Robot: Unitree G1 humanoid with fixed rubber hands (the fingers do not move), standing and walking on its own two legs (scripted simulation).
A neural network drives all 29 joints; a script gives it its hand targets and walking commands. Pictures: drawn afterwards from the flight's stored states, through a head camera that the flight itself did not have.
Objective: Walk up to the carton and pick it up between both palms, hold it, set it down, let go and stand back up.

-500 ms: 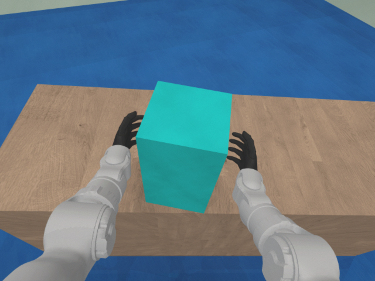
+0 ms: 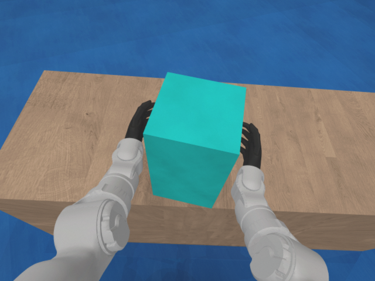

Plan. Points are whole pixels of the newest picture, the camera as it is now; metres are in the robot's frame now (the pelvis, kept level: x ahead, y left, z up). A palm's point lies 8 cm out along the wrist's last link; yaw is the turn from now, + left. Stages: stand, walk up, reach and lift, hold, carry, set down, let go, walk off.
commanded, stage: reach and lift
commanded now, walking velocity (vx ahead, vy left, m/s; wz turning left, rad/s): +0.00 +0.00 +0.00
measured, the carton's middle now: (192, 149) +0.43 -0.01 -0.01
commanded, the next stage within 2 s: none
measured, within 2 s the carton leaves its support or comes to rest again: neither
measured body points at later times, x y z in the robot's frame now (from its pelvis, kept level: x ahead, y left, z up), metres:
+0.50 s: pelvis +0.02 -0.01 +0.02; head +0.11 +0.03 +0.46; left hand +0.45 +0.12 +0.03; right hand +0.40 -0.13 +0.02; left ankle +0.02 +0.09 -0.72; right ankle +0.03 -0.15 -0.72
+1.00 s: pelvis +0.02 -0.01 +0.02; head +0.12 +0.04 +0.46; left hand +0.45 +0.12 +0.03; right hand +0.39 -0.13 +0.02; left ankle +0.02 +0.09 -0.72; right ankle +0.03 -0.15 -0.72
